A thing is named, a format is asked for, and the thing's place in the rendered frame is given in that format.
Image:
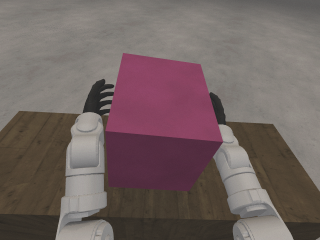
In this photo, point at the right robot forearm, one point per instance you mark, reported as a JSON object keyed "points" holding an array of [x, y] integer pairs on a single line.
{"points": [[245, 194]]}

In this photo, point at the robot left upper arm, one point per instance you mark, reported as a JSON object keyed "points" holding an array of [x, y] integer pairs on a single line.
{"points": [[87, 230]]}

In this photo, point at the robot left hand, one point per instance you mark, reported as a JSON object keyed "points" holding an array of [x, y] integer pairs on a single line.
{"points": [[93, 103]]}

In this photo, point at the left robot forearm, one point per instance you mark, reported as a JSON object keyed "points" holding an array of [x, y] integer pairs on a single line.
{"points": [[84, 171]]}

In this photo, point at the pedestal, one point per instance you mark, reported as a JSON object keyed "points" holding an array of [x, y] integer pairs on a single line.
{"points": [[33, 148]]}

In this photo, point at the robot right upper arm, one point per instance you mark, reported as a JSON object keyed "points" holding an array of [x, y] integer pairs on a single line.
{"points": [[267, 227]]}

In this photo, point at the robot right hand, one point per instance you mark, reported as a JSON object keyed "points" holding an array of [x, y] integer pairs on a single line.
{"points": [[218, 109]]}

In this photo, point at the carton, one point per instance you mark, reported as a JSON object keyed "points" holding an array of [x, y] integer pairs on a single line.
{"points": [[162, 130]]}

